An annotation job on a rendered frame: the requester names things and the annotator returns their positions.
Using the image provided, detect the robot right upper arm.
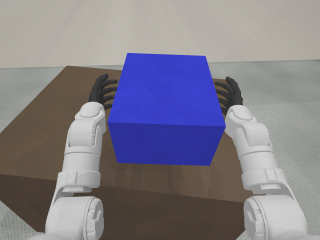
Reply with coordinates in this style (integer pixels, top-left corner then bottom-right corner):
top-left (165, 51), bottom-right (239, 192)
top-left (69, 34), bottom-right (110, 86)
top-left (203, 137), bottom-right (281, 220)
top-left (243, 194), bottom-right (320, 240)

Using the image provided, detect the right robot hand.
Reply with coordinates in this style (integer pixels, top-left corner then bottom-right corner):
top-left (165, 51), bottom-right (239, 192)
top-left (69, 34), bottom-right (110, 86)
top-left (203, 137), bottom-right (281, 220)
top-left (214, 76), bottom-right (243, 116)

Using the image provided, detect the robot left forearm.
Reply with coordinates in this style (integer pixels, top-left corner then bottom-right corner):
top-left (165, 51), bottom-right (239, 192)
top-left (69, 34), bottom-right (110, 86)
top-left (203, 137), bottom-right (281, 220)
top-left (45, 102), bottom-right (107, 234)

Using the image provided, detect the robot left upper arm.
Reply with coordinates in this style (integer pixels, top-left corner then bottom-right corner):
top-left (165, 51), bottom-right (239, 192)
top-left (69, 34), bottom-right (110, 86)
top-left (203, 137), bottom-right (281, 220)
top-left (27, 196), bottom-right (104, 240)

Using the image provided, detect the robot right forearm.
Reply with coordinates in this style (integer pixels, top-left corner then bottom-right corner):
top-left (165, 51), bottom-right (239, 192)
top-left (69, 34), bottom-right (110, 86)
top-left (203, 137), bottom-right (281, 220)
top-left (224, 105), bottom-right (308, 232)

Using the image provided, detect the carton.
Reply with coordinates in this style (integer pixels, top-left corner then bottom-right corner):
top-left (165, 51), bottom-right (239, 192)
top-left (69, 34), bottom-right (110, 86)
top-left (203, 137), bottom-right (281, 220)
top-left (107, 53), bottom-right (226, 166)

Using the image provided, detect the pedestal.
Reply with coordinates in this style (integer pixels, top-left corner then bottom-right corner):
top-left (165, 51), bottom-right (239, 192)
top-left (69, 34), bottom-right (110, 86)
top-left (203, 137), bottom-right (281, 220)
top-left (0, 65), bottom-right (266, 240)

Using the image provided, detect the left robot hand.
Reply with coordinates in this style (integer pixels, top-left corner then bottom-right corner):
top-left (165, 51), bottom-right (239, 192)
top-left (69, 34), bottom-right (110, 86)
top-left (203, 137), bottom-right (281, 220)
top-left (88, 73), bottom-right (118, 110)

